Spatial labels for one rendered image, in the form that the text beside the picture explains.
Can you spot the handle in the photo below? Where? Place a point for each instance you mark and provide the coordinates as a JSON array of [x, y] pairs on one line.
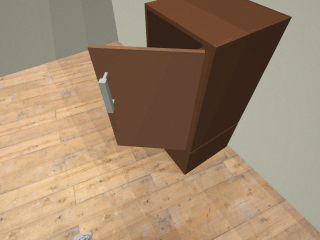
[[106, 94]]

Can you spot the cupboard door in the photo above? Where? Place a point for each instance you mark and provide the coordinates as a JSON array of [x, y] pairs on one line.
[[154, 90]]

